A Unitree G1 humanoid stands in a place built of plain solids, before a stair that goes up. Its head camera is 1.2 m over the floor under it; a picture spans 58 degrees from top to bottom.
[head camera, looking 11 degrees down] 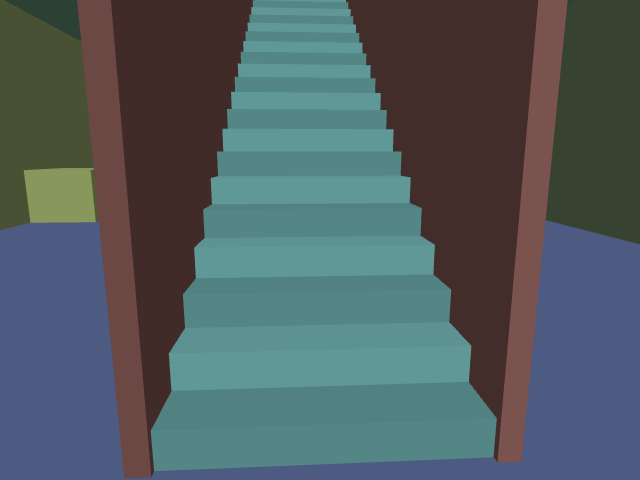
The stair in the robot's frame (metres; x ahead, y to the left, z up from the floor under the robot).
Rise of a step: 0.18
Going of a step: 0.29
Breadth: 1.35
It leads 3 degrees to the left of straight ahead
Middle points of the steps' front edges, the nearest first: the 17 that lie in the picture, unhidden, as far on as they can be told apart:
1.51 -0.03 0.18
1.80 -0.01 0.35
2.09 0.00 0.53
2.37 0.02 0.70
2.66 0.04 0.88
2.94 0.05 1.06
3.23 0.07 1.23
3.51 0.09 1.41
3.80 0.10 1.59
4.09 0.12 1.76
4.37 0.14 1.94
4.66 0.15 2.11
4.94 0.17 2.29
5.23 0.19 2.47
5.52 0.20 2.64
5.80 0.22 2.82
6.09 0.24 2.99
